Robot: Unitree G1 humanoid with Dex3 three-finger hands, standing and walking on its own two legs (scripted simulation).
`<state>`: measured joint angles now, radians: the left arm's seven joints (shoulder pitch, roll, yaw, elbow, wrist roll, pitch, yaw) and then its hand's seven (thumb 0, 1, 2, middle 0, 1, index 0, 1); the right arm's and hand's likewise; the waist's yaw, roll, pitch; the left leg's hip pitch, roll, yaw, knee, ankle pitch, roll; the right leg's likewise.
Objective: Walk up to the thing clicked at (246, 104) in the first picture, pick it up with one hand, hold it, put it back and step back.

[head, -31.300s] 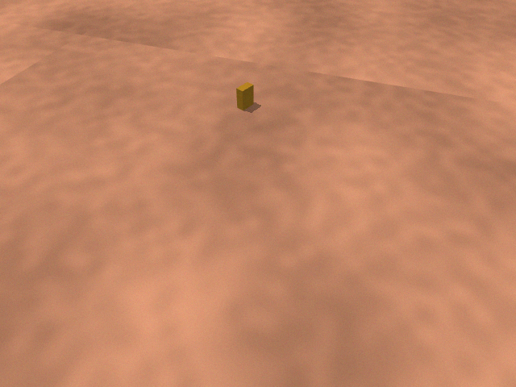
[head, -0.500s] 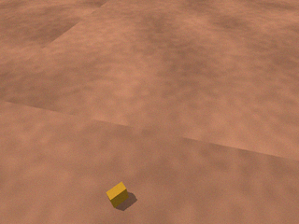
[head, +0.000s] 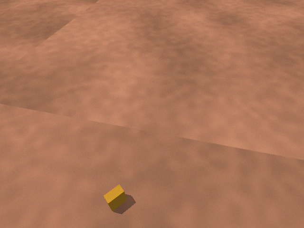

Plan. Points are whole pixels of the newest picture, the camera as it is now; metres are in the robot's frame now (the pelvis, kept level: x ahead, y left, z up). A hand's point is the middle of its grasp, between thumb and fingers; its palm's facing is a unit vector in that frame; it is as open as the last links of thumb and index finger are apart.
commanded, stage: stand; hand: left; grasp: from the side
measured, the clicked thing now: (115, 198) +0.45 +0.24 -0.71
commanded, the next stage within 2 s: step back in 0.98 s
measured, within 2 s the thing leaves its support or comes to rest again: neither
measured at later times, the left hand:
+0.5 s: hand out of the picture +0.10 +0.24 -0.15, palm faces -0.03 -0.94 -0.34, open 7.4 cm
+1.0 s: hand out of the picture +0.10 +0.24 -0.15, palm faces -0.03 -0.94 -0.34, open 7.4 cm
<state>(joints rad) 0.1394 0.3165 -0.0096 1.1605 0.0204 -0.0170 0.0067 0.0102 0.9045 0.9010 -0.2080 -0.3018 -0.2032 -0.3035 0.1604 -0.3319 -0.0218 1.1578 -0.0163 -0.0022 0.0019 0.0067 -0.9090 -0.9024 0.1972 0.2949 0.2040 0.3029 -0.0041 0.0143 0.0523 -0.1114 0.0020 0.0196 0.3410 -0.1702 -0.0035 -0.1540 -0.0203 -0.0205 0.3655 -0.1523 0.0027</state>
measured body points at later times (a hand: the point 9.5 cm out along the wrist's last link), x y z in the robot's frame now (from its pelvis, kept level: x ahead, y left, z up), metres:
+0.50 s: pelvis +0.02 +0.00 +0.00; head +0.02 -0.01 +0.45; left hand +0.10 +0.29 -0.13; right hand +0.08 -0.30 -0.14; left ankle +0.01 +0.12 -0.75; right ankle +0.03 -0.12 -0.75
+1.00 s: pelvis +0.03 -0.01 +0.00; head +0.03 -0.02 +0.45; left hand +0.11 +0.29 -0.13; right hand +0.09 -0.31 -0.14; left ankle +0.01 +0.12 -0.75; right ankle +0.03 -0.12 -0.75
